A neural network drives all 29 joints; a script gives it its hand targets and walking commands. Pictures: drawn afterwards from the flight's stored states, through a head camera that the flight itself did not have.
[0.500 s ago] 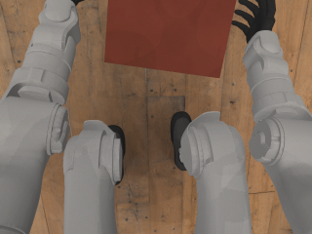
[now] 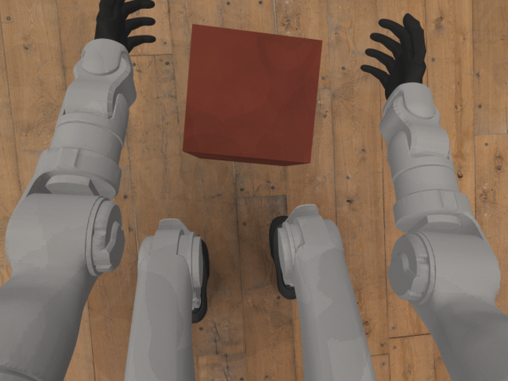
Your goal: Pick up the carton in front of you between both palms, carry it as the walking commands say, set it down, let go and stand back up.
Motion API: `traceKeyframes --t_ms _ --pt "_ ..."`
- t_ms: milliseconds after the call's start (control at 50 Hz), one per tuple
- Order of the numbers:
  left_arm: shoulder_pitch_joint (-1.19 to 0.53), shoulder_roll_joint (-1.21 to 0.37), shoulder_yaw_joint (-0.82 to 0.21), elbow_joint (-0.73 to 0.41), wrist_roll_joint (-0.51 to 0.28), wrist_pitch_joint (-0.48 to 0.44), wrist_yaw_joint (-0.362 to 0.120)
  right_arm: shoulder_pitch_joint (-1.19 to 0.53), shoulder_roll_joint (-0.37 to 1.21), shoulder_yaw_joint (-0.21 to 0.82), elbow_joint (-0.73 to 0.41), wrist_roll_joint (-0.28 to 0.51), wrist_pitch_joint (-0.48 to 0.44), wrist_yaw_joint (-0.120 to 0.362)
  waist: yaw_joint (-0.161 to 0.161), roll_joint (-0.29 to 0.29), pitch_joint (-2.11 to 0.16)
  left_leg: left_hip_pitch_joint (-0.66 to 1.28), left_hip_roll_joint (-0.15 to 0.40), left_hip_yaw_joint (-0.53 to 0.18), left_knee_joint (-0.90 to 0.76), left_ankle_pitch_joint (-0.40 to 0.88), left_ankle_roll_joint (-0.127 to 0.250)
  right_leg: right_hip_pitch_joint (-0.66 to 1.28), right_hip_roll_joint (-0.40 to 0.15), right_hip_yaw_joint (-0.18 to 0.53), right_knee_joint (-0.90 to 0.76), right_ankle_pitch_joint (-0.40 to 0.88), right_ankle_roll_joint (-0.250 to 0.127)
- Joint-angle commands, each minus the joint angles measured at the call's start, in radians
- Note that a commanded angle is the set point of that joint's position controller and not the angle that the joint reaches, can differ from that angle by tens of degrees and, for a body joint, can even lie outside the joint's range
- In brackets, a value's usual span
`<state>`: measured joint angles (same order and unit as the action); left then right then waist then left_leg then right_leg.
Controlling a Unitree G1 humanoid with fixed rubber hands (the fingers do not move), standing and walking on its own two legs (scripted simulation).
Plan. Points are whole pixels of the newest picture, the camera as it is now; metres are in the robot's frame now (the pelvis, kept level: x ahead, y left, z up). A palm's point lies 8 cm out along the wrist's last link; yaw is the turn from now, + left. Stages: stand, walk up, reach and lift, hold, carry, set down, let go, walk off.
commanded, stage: set down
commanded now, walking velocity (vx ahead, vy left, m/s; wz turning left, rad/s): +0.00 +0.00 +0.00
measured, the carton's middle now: (248, 110) +0.50 -0.05 -0.33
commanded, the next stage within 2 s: let go in 0.58 s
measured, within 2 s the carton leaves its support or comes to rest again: neither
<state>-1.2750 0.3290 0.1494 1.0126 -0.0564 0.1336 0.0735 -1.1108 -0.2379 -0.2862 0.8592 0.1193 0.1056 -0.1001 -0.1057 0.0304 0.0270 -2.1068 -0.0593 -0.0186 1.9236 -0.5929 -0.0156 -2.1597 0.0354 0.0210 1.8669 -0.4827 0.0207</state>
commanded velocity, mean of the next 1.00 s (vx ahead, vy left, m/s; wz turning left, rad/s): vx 0.00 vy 0.00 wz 0.00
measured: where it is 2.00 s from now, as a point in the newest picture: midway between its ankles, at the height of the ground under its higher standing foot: (241, 282)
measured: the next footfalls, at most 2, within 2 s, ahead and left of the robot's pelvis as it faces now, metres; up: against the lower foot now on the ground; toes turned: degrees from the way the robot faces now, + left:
none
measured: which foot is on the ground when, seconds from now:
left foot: down 0.00-1.00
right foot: down 0.00-1.00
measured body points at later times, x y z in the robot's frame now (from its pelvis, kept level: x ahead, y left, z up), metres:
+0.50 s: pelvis +0.02 +0.00 +0.13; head +0.32 -0.01 +0.47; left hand +0.57 +0.14 +0.03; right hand +0.49 -0.26 +0.03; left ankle +0.09 +0.12 -0.42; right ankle +0.12 -0.12 -0.42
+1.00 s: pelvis +0.08 -0.01 +0.26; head +0.30 -0.02 +0.65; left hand +0.45 +0.17 +0.14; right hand +0.41 -0.26 +0.15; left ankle +0.09 +0.12 -0.42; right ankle +0.12 -0.12 -0.42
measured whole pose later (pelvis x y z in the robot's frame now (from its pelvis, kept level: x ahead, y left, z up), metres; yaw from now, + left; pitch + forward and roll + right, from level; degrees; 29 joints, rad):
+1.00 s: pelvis +0.08 -0.01 +0.26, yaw +1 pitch +33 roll +1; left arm -0.44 0.14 0.18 0.60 0.07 0.09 0.06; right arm -0.37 -0.21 -0.20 0.58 -0.04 0.07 0.10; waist -0.07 0.00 -0.08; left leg -1.08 -0.05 -0.07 0.86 -0.35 -0.02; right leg -1.13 0.03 0.03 0.85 -0.29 -0.01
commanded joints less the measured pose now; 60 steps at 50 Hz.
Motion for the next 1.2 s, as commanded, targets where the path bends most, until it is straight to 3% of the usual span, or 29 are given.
traceKeyframes --t_ms 0,200,600,740,840,940,1040,1180 --pt "-0.219 0.100 0.014 -0.124 0.010 -0.015 -0.005 -0.177 -0.113 -0.023 -0.125 -0.012 -0.012 0.004 -0.035 0.023 -1.038 0.426 -0.036 0.073 -0.239 0.174 0.008 0.701 0.021 -0.092 -0.190 0.298 0.035" --pt "-0.179 0.088 0.011 -0.276 0.021 0.040 -0.015 -0.110 -0.131 -0.043 -0.231 -0.008 0.035 0.033 -0.041 0.092 -1.193 0.705 -0.041 0.069 -0.408 0.298 -0.011 0.812 0.029 -0.114 -0.361 0.384 0.030" --pt "0.003 0.020 0.085 -0.209 0.103 -0.003 -0.066 0.040 -0.060 -0.088 -0.196 -0.106 -0.009 0.094 -0.018 0.050 -1.039 0.947 -0.027 0.022 -0.808 0.417 -0.016 1.073 0.020 -0.079 -0.749 0.478 0.030" --pt "0.304 -0.075 0.102 -0.331 0.175 -0.005 -0.011 0.304 -0.076 -0.050 -0.268 -0.187 -0.019 0.154 0.002 0.030 -1.091 1.163 -0.026 0.013 -0.948 0.552 -0.028 1.300 0.022 -0.069 -0.866 0.573 0.012" --pt "0.504 -0.108 0.071 -0.495 0.156 -0.028 0.010 0.485 -0.092 0.012 -0.362 -0.194 -0.033 0.189 0.005 -0.006 -0.971 1.216 -0.024 0.014 -1.053 0.533 -0.031 1.495 0.011 -0.037 -0.955 0.602 -0.005" --pt "0.696 -0.105 0.039 -0.536 0.125 -0.067 -0.014 0.671 -0.068 0.080 -0.380 -0.154 -0.060 0.198 0.017 -0.032 -0.798 1.233 -0.019 0.019 -1.140 0.486 -0.021 1.661 -0.004 0.004 -1.043 0.626 -0.008" --pt "0.920 -0.102 0.018 -0.502 0.119 -0.108 -0.043 0.879 -0.037 0.129 -0.384 -0.120 -0.094 0.190 0.035 -0.053 -0.687 1.267 -0.014 0.021 -1.215 0.494 -0.011 1.831 -0.017 0.040 -1.106 0.742 -0.004" --pt "1.177 -0.076 -0.006 -0.534 0.106 -0.155 -0.067 1.130 -0.037 0.186 -0.456 -0.100 -0.132 0.169 0.052 -0.066 -0.534 1.473 -0.004 0.006 -1.343 0.542 0.005 1.987 -0.024 0.047 -1.228 0.803 0.003"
